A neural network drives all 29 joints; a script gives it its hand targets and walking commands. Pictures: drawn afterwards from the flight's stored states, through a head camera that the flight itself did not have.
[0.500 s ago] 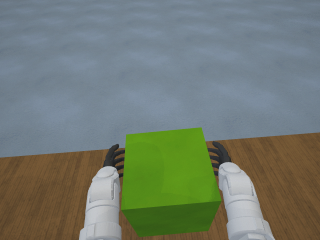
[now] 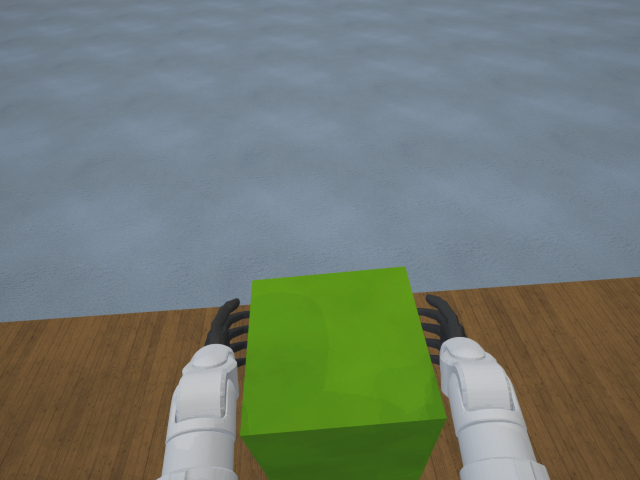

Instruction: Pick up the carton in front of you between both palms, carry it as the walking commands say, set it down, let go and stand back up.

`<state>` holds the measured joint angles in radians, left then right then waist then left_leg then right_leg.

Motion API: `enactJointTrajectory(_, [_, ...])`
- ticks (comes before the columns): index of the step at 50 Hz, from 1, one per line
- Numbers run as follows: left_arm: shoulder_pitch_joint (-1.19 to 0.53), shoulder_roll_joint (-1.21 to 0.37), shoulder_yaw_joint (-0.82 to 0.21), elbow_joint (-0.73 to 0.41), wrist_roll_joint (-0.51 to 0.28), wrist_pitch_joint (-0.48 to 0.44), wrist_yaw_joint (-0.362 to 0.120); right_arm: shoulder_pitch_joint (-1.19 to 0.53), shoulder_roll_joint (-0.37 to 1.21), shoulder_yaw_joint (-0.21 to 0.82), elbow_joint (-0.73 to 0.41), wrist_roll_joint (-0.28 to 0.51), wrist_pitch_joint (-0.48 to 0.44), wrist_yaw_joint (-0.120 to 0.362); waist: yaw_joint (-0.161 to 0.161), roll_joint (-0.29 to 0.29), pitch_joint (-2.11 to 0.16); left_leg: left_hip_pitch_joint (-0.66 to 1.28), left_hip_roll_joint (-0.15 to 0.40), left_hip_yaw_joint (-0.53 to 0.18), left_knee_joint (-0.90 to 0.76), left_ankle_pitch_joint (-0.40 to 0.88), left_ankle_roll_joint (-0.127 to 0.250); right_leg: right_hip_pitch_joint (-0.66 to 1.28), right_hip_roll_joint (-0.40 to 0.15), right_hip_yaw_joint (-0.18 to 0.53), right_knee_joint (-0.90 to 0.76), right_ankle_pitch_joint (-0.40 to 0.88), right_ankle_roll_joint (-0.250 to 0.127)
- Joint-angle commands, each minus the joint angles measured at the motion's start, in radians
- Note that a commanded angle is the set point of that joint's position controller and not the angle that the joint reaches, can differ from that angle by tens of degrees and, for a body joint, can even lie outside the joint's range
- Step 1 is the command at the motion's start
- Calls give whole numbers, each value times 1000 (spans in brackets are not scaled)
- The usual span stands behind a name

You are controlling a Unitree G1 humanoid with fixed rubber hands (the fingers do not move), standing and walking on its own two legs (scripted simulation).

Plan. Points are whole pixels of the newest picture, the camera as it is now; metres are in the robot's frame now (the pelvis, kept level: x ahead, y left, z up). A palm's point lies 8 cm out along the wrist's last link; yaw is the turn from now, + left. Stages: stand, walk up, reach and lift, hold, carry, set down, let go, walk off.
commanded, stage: hold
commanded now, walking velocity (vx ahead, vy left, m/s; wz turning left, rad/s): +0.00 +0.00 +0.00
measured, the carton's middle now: (338, 383) +0.28 +0.00 -0.05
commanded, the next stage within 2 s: carry in 0.40 s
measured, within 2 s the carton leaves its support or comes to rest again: neither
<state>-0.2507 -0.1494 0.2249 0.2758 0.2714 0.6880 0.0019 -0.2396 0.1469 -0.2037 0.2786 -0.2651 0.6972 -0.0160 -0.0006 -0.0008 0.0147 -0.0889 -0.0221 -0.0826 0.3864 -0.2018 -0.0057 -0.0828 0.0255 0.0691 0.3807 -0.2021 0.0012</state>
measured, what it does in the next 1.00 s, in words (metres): walks ahead: right foot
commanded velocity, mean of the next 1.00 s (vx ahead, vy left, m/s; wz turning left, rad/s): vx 0.32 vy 0.00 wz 0.00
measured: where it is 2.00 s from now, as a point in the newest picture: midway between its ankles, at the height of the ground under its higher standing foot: (327, 344)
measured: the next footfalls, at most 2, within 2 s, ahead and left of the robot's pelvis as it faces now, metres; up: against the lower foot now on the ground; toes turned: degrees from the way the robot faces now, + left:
right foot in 0.86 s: +0.16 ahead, -0.10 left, +0.00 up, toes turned -11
left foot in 1.16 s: +0.37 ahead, +0.12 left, +0.00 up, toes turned +11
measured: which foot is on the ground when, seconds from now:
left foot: down 0.00-0.88, up 0.90-1.00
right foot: down 0.00-0.64, up 0.66-0.84, down 0.86-1.00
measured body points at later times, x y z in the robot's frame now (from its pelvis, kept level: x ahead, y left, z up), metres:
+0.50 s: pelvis -0.02 +0.00 +0.00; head -0.06 +0.00 +0.45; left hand +0.29 +0.15 +0.04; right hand +0.28 -0.15 +0.04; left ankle +0.01 +0.13 -0.74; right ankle +0.01 -0.12 -0.74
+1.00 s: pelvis +0.16 +0.00 -0.01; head +0.13 +0.01 +0.44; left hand +0.42 +0.15 +0.07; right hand +0.41 -0.16 +0.08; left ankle +0.09 +0.10 -0.70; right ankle +0.12 -0.09 -0.74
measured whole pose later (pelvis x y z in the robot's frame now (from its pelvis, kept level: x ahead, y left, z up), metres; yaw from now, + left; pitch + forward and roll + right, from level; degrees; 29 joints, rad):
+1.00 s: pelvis +0.16 +0.00 -0.01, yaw +0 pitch +6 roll +0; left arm -0.09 -0.13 0.05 -0.36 0.07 1.21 0.13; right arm -0.06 0.13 -0.12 -0.40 -0.06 1.24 -0.12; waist 0.00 -0.02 -0.18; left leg -0.43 0.05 0.09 0.88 -0.50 0.01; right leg -0.27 -0.04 -0.19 0.46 -0.29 -0.04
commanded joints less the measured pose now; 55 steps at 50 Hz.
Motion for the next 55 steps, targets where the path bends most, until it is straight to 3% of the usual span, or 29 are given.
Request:
enactJointTrajectory(1, [-478, -963, -577, -80, -266, -22, -242, -540, 958, 574, -126, 278, -37, 247, 0, 3, -305, 79, -70, -4, -32, 241, -2, 84, 63, 10, -30, 240, 7])
enactJointTrajectory(5, [-443, -954, -607, -135, -290, 20, -232, -510, 936, 614, -187, 299, 2, 241, -5, 3, -313, 102, -67, -13, -46, 268, -6, 100, 64, 13, -43, 262, 5])
enactJointTrajectory(12, [-518, -924, -519, -38, -241, 44, -234, -586, 896, 506, -84, 252, 25, 250, -4, 7, -132, 14, -57, 5, -72, -2, 5, 15, 54, 0, -65, -14, -8])
enactJointTrajectory(19, [-626, -991, -549, -33, -264, 23, -251, -702, 953, 547, -89, 276, 4, 269, 2, 8, -255, 40, -53, 4, -47, 18, 7, 40, 53, -1, -39, 2, -6])
enactJointTrajectory(20, [-655, -966, -570, -64, -285, 29, -249, -732, 954, 575, -123, 298, 11, 266, 4, -18, -266, -64, 110, -11, -7, -201, 17, -98, -114, 28, -17, -215, -9])
enactJointTrajectory(21, [-651, -978, -582, -80, -295, 40, -242, -737, 956, 579, -139, 309, 20, 259, 7, -13, -258, -98, 73, -17, -8, -417, 12, -146, -95, 66, -62, -465, -22])
enactJointTrajectory(22, [-664, -984, -606, -125, -308, 52, -234, -750, 967, 605, -168, 330, 31, 250, 6, -28, -239, -142, 49, 13, 29, -487, 1, -165, -92, 78, -76, -565, -27])
enactJointTrajectory(24, [-662, -978, -639, -184, -340, 88, -214, -753, 967, 645, -233, 359, 61, 236, 8, -98, -266, -201, 19, 79, 127, -368, -15, -150, -133, 123, -117, -561, -50])
enactJointTrajectory(26, [-638, -963, -682, -228, -369, 132, -187, -737, 933, 675, -278, 382, 110, 219, 15, -148, -328, -212, 2, 136, 203, -172, -27, -67, -195, 175, -115, -428, -87])
enactJointTrajectory(28, [-577, -937, -706, -261, -386, 181, -158, -706, 913, 710, -322, 412, 163, 197, 19, -107, -382, -120, 7, 146, 88, -175, -15, -91, -177, 131, -48, -407, -99])
enactJointTrajectory(29, [-556, -922, -717, -288, -392, 207, -143, -697, 904, 719, -357, 427, 188, 184, 11, -72, -393, -11, 21, 118, 49, -209, -1, -198, -144, 91, -17, -424, -84])
enactJointTrajectory(30, [-560, -902, -728, -326, -397, 234, -129, -665, 883, 716, -371, 433, 213, 170, -8, 28, -387, 90, 97, 2, -19, -326, 28, -345, -88, 13, 91, -424, -55])
enactJointTrajectory(31, [-586, -886, -744, -368, -408, 272, -118, -613, 854, 688, -359, 426, 240, 152, -27, 262, -342, 137, 248, -250, -152, -523, 95, -496, -9, -113, 313, -337, -8])
enactJointTrajectory(32, [-609, -868, -758, -400, -425, 307, -109, -580, 845, 673, -362, 421, 271, 136, -35, 319, -256, 132, 358, -395, -220, -533, 167, -609, -32, -138, 417, -271, 1])
enactJointTrajectory(33, [-592, -865, -766, -419, -444, 333, -101, -572, 840, 685, -402, 427, 300, 121, -35, 227, -225, 122, 382, -411, -219, -447, 203, -649, -70, -117, 422, -261, -6])
enactJointTrajectory(34, [-560, -862, -767, -431, -462, 358, -94, -556, 828, 693, -436, 429, 330, 106, -28, 129, -223, 114, 369, -376, -209, -349, 206, -638, -73, -120, 389, -272, -14])
enactJointTrajectory(35, [-524, -865, -772, -445, -478, 380, -90, -548, 818, 712, -490, 437, 355, 92, -24, 89, -232, 89, 351, -305, -204, -261, 192, -585, -71, -135, 332, -259, -17])
enactJointTrajectory(38, [-437, -880, -784, -517, -513, 424, -69, -534, 817, 768, -637, 485, 408, 71, -11, 145, -285, 10, 256, -69, -112, -135, 123, -352, -12, -246, 107, -100, -5])
enactJointTrajectory(40, [-378, -874, -797, -579, -523, 451, -50, -470, 815, 779, -695, 515, 440, 67, -5, 117, -332, -135, 186, 58, -7, -168, 83, -84, -18, -261, 24, -20, -10])
enactJointTrajectory(41, [-355, -875, -803, -610, -524, 464, -41, -432, 810, 782, -717, 522, 457, 65, 5, 56, -368, -255, 159, 105, 85, -135, 59, 80, -66, -192, 28, -41, -39])
enactJointTrajectory(42, [-320, -865, -801, -633, -519, 478, -32, -423, 810, 785, -745, 529, 475, 64, 24, -97, -395, -403, 102, 174, 267, -122, 19, 210, -204, 29, -49, -194, -101])
enactJointTrajectory(43, [-277, -842, -793, -651, -514, 491, -26, -421, 809, 790, -775, 539, 494, 60, 36, -274, -384, -630, 51, 224, 426, -249, -4, 338, -383, 300, -117, -230, -189])
enactJointTrajectory(44, [-254, -839, -787, -669, -512, 505, -21, -413, 805, 789, -784, 547, 509, 57, 45, -250, -355, -743, 61, 160, 526, -346, 14, 362, -468, 401, -143, -188, -252])
enactJointTrajectory(45, [-262, -862, -790, -727, -513, 509, -18, -422, 821, 802, -834, 568, 518, 60, 44, -189, -342, -774, 92, 137, 594, -363, 17, 333, -483, 394, -143, -92, -267])
enactJointTrajectory(47, [-276, -896, -805, -789, -523, 519, -12, -382, 849, 799, -830, 587, 529, 66, 31, -85, -336, -738, 116, 136, 525, -332, 19, 261, -438, 289, -149, -48, -234])
enactJointTrajectory(48, [-304, -897, -815, -820, -540, 524, -11, -366, 849, 796, -825, 584, 528, 65, 28, -71, -338, -687, 115, 160, 461, -295, 16, 218, -407, 202, -166, -61, -204])
enactJointTrajectory(51, [-315, -875, -850, -855, -571, 536, -14, -311, 834, 781, -827, 565, 524, 51, 23, -112, -330, -462, 73, 241, 235, -106, 12, 62, -307, -25, -165, -87, -134])
enactJointTrajectory(53, [-285, -847, -852, -842, -579, 541, -14, -288, 813, 770, -838, 549, 523, 39, 15, -121, -305, -290, 39, 299, 108, 23, 12, -42, -278, -108, -135, -104, -106])
enactJointTrajectory(55, [-252, -812, -846, -819, -570, 547, -12, -252, 781, 755, -824, 536, 528, 29, 2, -83, -327, -29, 22, 340, 59, 44, 17, -166, -235, -192, 16, -54, -68])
